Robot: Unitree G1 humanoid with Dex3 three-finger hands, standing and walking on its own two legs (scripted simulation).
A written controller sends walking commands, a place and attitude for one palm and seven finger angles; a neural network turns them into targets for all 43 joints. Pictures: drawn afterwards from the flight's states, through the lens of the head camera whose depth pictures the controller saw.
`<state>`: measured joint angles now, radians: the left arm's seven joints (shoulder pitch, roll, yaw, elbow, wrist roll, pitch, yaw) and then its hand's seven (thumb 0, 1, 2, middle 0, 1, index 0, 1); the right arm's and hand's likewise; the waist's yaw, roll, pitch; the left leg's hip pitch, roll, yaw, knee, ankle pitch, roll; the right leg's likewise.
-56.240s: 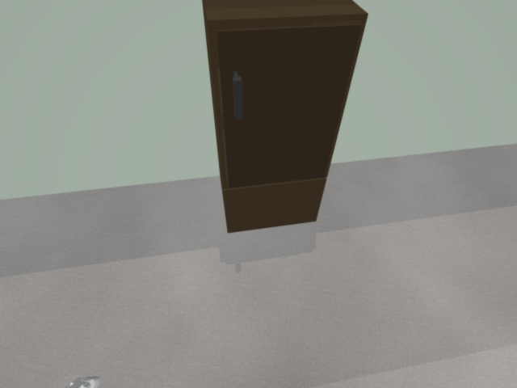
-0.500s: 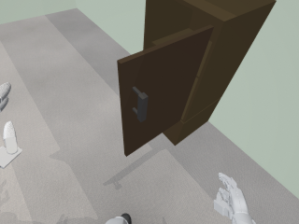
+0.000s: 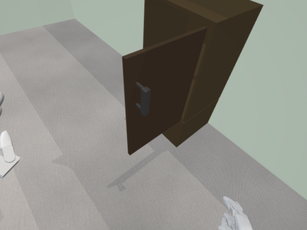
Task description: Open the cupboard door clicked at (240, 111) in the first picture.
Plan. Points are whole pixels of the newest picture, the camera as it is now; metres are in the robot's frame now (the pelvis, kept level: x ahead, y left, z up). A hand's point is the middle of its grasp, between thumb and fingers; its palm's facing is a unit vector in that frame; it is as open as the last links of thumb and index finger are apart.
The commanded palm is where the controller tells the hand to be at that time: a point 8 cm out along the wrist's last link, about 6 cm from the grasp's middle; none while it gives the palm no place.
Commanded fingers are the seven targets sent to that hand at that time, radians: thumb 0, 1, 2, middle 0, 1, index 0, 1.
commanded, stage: stop stepping back and stand still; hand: left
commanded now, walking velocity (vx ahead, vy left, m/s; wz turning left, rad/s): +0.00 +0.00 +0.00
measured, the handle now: (141, 98) +0.56 +0.06 -0.01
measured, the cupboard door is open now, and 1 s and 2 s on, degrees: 90 90 90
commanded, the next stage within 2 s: let the arm hang, fingers relaxed in 0.38 s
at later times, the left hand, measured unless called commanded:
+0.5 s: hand (0, 186) +0.17 +0.27 +0.15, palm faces +0.42 -0.78 -0.47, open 7.4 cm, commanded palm none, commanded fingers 0.00 0.90 0.90 -0.20 -0.30 -0.20 -0.30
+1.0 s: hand out of the picture -0.10 +0.17 -0.17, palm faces +0.07 -0.97 -0.22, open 7.2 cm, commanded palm none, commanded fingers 0.00 0.90 0.90 -0.20 -0.30 -0.20 -0.30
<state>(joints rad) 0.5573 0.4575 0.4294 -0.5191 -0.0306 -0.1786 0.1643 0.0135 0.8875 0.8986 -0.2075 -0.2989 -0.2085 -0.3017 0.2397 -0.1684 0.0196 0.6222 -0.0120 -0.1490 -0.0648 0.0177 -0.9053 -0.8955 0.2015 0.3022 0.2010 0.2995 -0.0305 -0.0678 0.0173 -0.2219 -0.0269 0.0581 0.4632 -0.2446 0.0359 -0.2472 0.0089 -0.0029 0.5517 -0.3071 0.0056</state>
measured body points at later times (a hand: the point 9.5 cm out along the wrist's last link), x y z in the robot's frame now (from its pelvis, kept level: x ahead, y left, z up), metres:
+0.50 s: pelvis -0.03 +0.00 +0.00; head -0.04 +0.00 +0.45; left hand +0.14 +0.31 +0.18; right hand +0.13 -0.24 -0.08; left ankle +0.00 +0.10 -0.74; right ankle -0.01 -0.10 -0.74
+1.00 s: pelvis -0.04 -0.01 +0.00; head -0.01 -0.01 +0.45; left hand -0.10 +0.22 -0.15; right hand -0.06 -0.25 -0.15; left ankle +0.00 +0.10 -0.74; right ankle -0.01 -0.10 -0.74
